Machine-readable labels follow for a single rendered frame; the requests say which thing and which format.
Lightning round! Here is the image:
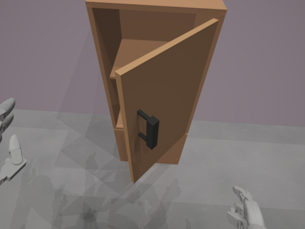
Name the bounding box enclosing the handle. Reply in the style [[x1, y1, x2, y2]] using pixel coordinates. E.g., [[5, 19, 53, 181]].
[[137, 109, 159, 150]]

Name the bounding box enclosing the right robot hand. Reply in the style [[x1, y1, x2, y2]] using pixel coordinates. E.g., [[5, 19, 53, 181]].
[[227, 186, 265, 229]]

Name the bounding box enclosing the left robot hand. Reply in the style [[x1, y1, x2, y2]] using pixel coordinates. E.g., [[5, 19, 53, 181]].
[[0, 98, 27, 185]]

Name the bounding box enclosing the cupboard door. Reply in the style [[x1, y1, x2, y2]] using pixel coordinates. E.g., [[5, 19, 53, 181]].
[[115, 18, 219, 183]]

